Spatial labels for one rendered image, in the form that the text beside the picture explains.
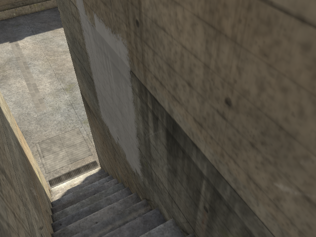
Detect stairs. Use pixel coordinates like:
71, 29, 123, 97
50, 167, 196, 237

